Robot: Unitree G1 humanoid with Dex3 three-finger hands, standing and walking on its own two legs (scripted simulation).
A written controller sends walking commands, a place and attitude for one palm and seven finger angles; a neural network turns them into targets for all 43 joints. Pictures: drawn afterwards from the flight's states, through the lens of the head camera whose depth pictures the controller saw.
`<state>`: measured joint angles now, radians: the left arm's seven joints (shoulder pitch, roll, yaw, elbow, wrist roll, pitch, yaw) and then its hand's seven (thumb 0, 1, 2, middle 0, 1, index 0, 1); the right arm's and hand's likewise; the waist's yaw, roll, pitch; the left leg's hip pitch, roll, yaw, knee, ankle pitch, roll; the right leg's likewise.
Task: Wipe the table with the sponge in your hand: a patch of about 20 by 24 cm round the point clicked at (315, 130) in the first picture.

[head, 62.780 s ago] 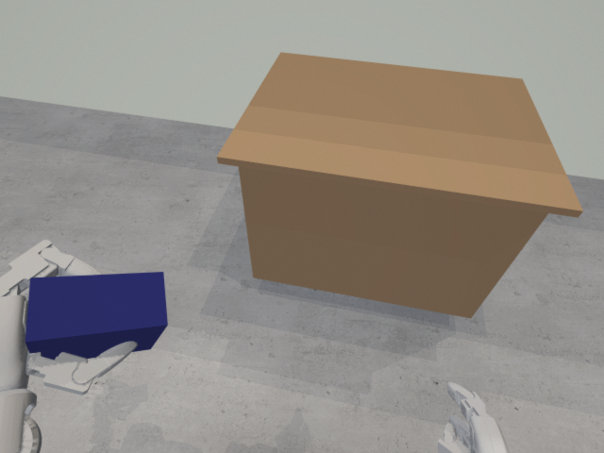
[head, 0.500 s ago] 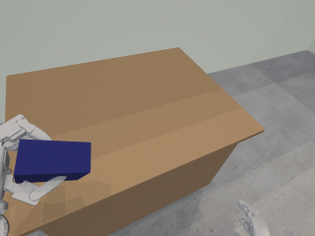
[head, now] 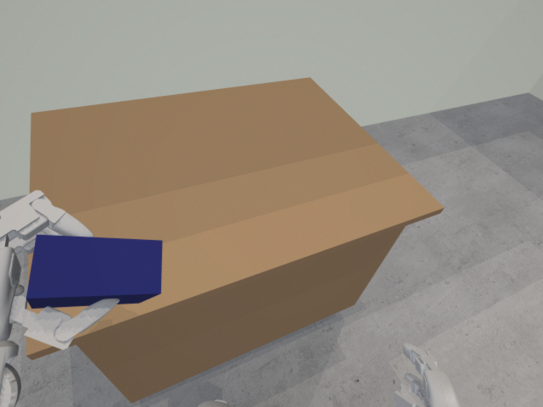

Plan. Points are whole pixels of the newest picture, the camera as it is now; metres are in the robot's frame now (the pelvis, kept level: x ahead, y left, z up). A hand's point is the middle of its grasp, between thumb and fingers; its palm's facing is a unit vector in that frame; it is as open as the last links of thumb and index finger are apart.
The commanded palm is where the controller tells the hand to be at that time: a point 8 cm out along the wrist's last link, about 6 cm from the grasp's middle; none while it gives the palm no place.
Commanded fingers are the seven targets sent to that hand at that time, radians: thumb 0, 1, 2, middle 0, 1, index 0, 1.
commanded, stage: step back with the hand held close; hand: left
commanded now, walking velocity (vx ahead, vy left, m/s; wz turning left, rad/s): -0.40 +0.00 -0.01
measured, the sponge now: (114, 274) +0.22 +0.20 +0.15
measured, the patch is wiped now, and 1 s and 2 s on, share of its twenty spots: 1.00 1.00 1.00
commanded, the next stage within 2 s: stop stepping back and stand still in 0.24 s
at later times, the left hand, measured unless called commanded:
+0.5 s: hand out of the picture +0.05 +0.23 +0.17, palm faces +0.38 -0.85 -0.36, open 9.7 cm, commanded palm +0.00 +0.27 +0.19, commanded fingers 0.00 0.10 1.30 -1.20 -1.60 -1.20 -1.60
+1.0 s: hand out of the picture -0.07 +0.22 +0.17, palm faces +0.40 -0.86 -0.31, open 9.7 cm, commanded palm -0.13 +0.27 +0.19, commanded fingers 0.00 0.10 1.30 -1.20 -1.60 -1.20 -1.60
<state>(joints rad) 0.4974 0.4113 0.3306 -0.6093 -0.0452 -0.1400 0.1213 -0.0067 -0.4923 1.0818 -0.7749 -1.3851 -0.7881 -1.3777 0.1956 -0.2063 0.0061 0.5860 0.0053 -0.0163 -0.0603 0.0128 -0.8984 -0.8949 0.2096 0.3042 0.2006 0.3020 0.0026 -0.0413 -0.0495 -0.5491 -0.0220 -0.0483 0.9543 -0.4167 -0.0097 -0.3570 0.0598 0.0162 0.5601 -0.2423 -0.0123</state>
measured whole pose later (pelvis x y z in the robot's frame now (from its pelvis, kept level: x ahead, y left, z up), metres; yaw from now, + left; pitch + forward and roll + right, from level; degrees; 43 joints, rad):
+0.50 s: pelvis -0.16 +0.00 -0.01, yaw +0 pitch -1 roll -2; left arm 0.45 0.37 0.33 -0.54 -0.03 -0.11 0.12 -0.01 -0.49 1.08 -0.77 -1.39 -0.79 -1.38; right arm 0.22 -0.19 0.03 0.63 0.02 -0.09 -0.04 0.01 -0.90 -0.89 0.21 0.30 0.20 0.30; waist 0.01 0.00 -0.02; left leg -0.60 0.02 -0.05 1.15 -0.41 -0.02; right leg -0.36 0.05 -0.01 0.61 -0.23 -0.02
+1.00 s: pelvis -0.28 -0.02 -0.02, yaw +2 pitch -2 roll -2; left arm 0.38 0.34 0.31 -0.46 -0.03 -0.13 0.09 -0.01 -0.49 1.08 -0.77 -1.39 -0.79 -1.38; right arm 0.26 -0.20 0.02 0.71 0.02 -0.09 -0.03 0.02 -0.90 -0.90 0.21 0.30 0.20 0.30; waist -0.01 0.02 -0.06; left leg -0.51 0.02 -0.04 1.21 -0.43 0.04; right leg -0.43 0.03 -0.09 0.74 -0.28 -0.05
